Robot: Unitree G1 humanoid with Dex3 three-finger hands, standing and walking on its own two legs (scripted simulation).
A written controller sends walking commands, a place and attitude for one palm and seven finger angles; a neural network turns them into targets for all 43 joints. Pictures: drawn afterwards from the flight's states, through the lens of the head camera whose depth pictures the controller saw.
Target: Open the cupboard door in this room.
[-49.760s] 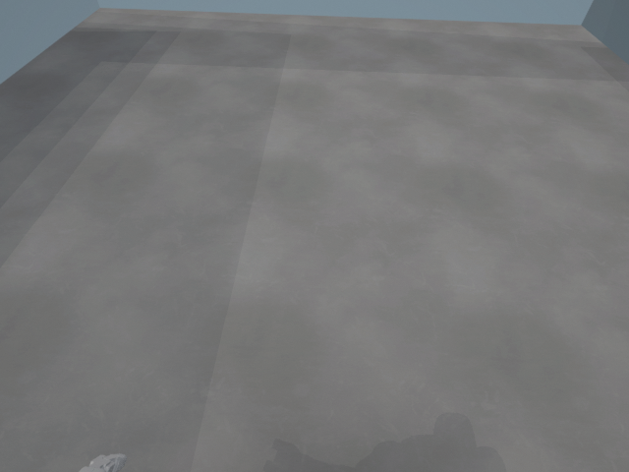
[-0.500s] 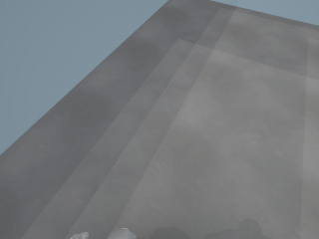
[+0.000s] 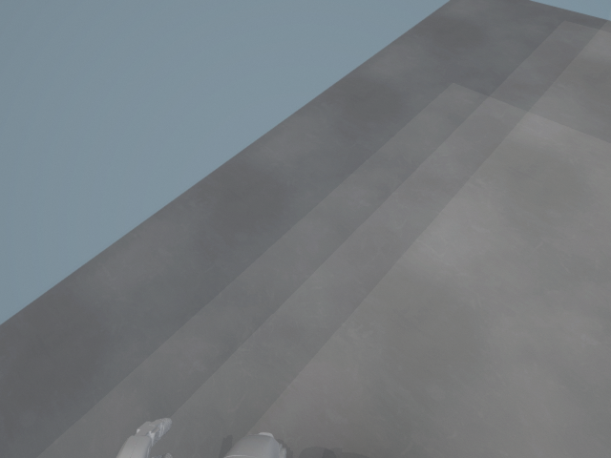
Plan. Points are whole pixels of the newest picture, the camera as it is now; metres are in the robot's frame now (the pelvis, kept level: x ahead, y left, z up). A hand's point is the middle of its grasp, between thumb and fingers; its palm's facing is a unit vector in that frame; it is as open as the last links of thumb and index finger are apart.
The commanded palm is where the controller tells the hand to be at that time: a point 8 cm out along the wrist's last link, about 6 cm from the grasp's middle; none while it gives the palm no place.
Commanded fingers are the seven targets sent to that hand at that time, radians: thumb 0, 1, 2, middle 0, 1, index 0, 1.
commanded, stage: turn to face it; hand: left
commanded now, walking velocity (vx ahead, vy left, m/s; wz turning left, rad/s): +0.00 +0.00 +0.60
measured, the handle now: out of the picture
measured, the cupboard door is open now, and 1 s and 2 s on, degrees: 42 42 42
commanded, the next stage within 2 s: none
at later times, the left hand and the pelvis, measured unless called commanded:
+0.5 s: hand out of the picture +0.01 +0.22 -0.16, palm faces +0.34 -0.90 -0.26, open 7.4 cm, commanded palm none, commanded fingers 0.00 0.90 0.90 -0.20 -0.30 -0.20 -0.30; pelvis +0.01 -0.01 +0.01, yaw +19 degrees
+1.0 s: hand out of the picture -0.03 +0.17 -0.18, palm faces +0.60 -0.77 -0.20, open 7.4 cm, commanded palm none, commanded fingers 0.00 0.90 0.90 -0.20 -0.30 -0.20 -0.30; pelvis +0.03 -0.02 -0.01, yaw +38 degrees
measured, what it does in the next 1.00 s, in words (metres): steps on the spot, turning left: left foot, then right foot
